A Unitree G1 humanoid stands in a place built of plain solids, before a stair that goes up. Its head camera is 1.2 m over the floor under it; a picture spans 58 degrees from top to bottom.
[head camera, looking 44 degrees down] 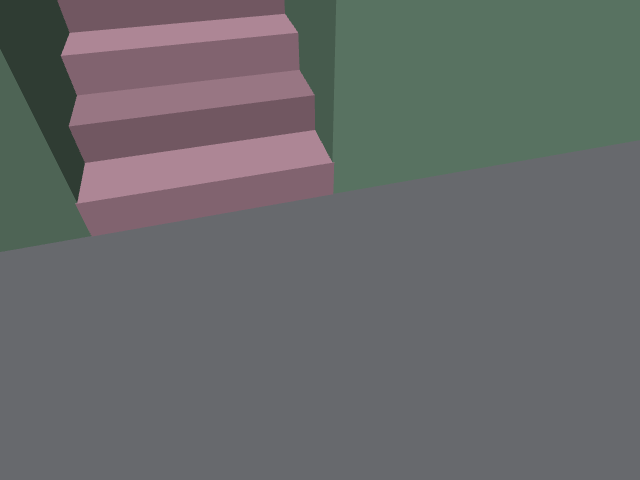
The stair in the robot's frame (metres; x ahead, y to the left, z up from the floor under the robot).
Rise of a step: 0.17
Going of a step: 0.28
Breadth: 1.02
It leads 16 degrees to the left of straight ahead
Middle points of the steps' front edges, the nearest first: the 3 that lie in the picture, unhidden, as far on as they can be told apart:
1.40 0.43 0.17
1.67 0.50 0.34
1.94 0.58 0.51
